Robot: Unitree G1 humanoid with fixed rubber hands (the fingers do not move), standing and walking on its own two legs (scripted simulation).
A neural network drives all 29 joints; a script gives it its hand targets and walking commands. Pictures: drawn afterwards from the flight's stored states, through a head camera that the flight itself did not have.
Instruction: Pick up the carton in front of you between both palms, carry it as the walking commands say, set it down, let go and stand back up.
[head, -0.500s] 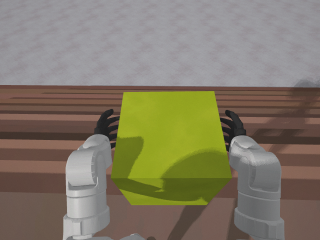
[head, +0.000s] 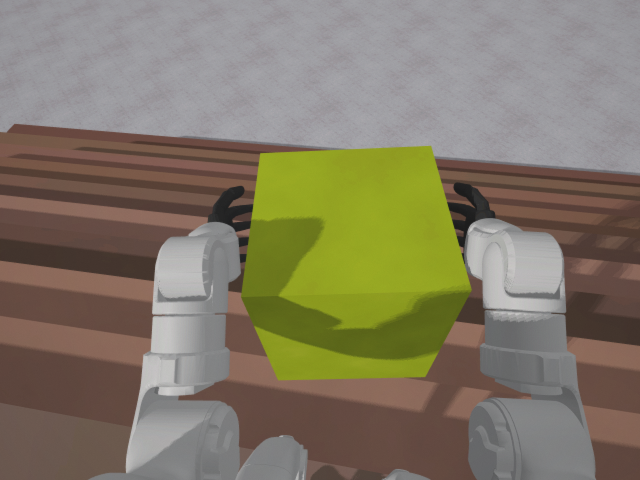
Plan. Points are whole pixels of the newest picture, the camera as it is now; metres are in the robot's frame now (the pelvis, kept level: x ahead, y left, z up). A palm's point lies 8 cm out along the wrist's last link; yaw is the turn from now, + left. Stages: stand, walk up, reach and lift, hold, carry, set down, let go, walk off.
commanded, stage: carry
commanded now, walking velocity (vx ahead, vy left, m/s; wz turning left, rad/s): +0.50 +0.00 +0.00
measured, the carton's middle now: (348, 272) +0.36 +0.01 +0.02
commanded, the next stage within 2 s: none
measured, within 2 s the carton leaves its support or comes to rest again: neither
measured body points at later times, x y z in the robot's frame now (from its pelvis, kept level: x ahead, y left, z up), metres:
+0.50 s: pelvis +0.31 +0.01 -0.11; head +0.34 -0.01 +0.34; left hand +0.69 +0.13 +0.04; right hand +0.68 -0.17 +0.02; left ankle +0.17 +0.12 -0.70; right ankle +0.39 -0.03 -0.85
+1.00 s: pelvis +0.66 +0.00 -0.34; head +0.70 -0.01 +0.10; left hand +1.02 +0.13 -0.28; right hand +1.01 -0.17 -0.28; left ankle +0.69 +0.04 -1.04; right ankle +0.61 -0.12 -0.92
